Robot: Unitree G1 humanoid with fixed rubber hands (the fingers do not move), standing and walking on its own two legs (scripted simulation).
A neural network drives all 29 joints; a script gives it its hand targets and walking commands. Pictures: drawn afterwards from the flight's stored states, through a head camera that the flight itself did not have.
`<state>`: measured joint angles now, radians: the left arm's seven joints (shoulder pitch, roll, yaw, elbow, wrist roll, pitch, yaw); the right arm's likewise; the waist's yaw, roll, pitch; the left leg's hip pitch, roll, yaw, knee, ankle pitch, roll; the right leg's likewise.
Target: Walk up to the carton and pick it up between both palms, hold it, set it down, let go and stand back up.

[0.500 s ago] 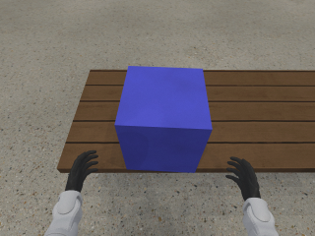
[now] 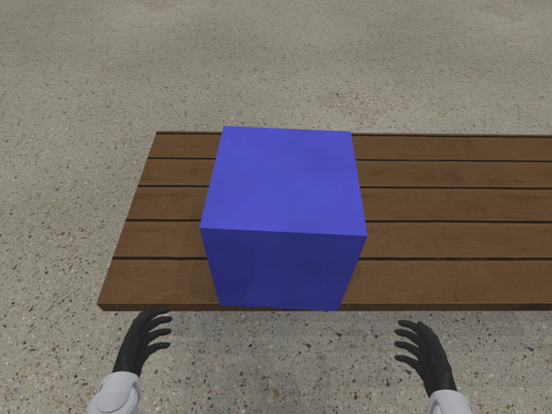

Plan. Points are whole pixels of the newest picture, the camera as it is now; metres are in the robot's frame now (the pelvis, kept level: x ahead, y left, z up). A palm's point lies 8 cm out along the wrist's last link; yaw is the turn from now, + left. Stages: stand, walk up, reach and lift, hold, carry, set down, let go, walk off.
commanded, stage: set down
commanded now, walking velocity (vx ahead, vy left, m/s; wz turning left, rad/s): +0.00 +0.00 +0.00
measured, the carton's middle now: (282, 221) +0.45 +0.01 -0.04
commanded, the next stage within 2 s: let go in 0.42 s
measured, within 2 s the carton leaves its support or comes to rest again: neither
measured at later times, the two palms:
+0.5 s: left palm (128, 389) +0.17 +0.23 -0.07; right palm (434, 398) +0.16 -0.21 -0.07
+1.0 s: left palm (129, 396) +0.16 +0.23 -0.08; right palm out of the picture +0.14 -0.23 -0.09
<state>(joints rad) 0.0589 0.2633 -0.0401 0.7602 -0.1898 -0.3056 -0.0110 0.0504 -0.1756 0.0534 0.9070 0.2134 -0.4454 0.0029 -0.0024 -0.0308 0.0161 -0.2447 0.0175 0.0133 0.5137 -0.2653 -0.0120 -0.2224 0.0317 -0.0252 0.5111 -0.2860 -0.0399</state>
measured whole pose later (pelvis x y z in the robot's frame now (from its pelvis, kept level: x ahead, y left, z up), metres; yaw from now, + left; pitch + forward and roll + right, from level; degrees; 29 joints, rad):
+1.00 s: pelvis +0.01 +0.00 +0.01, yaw -3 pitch -1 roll +0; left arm 0.22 0.21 0.00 0.59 0.04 0.04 0.00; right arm 0.17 -0.19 -0.03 0.77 -0.04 -0.08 0.03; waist 0.01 0.00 0.02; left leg -0.16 0.04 0.06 0.44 -0.25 -0.01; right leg -0.15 0.05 0.01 0.42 -0.25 -0.03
